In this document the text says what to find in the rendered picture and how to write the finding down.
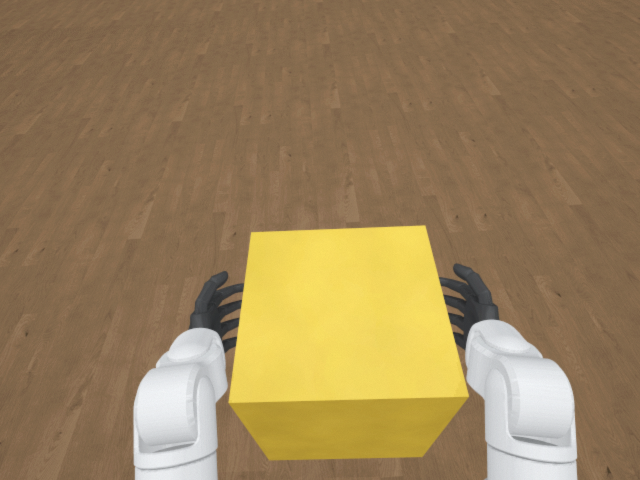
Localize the robot left hand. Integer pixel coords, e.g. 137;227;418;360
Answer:
188;271;244;353

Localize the carton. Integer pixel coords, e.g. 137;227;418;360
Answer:
229;225;469;460

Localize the robot right hand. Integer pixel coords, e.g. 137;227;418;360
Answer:
439;263;500;351

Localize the robot right forearm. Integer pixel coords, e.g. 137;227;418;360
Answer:
465;320;577;480

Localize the robot left forearm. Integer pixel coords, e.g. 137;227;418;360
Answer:
134;328;228;480

